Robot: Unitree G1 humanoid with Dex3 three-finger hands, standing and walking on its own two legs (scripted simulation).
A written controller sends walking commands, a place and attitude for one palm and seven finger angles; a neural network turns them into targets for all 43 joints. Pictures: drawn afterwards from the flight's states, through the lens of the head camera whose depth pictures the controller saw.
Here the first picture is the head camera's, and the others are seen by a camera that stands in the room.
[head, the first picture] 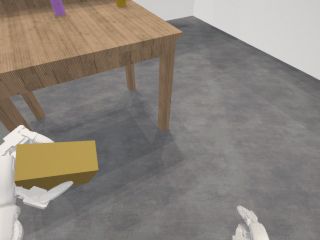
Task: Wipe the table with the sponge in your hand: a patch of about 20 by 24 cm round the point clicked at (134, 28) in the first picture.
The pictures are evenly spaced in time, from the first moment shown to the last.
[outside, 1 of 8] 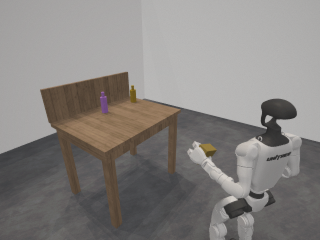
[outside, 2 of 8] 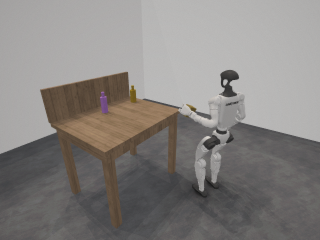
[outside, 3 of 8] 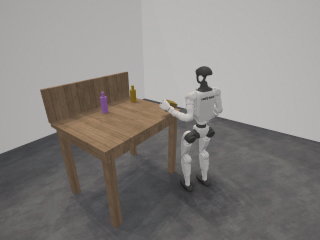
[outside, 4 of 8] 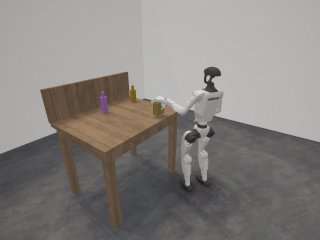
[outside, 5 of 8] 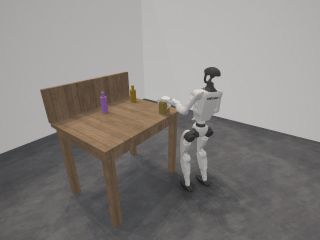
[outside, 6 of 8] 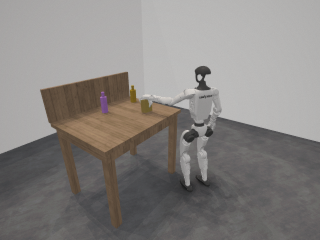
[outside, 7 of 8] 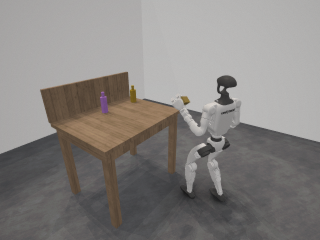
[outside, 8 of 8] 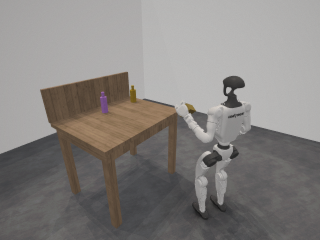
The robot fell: no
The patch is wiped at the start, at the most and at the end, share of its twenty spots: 0.00 1.00 1.00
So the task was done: yes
